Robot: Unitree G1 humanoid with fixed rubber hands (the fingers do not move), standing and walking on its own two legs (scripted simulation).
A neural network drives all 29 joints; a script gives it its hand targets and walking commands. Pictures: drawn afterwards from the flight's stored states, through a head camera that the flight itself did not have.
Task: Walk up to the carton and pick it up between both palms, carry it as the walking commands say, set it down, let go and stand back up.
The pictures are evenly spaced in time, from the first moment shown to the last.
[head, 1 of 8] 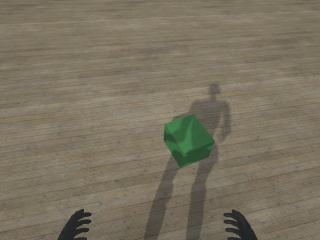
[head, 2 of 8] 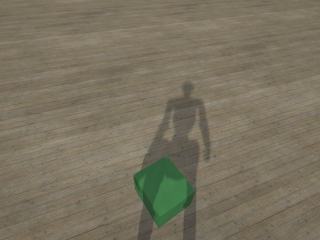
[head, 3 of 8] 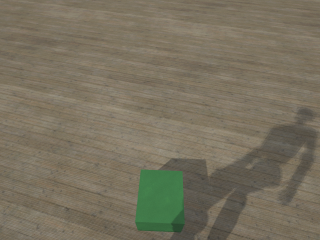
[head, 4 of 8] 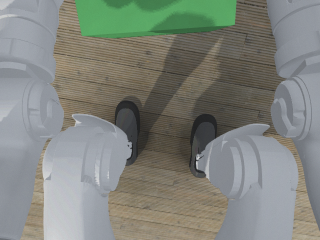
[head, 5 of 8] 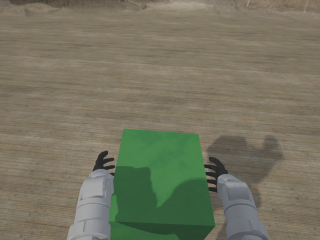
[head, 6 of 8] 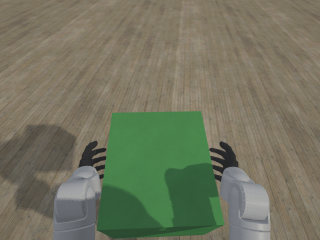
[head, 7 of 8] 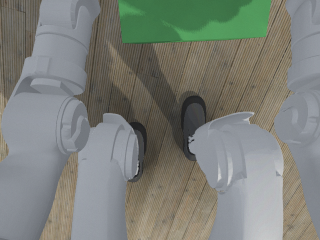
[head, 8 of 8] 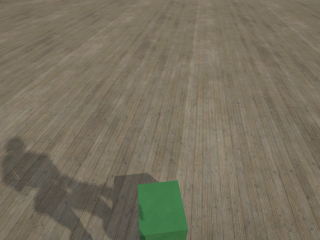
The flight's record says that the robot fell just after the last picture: no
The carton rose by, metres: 0.68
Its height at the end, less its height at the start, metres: +0.00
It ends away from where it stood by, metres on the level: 1.69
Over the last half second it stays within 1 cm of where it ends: yes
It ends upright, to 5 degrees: yes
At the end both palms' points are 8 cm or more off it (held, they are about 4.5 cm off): yes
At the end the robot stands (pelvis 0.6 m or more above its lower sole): yes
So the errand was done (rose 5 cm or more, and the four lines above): yes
